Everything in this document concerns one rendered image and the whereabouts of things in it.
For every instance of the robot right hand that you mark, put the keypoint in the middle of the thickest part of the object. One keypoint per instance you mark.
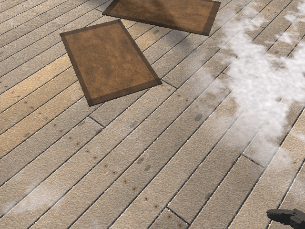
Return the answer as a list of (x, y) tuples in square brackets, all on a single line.
[(295, 218)]

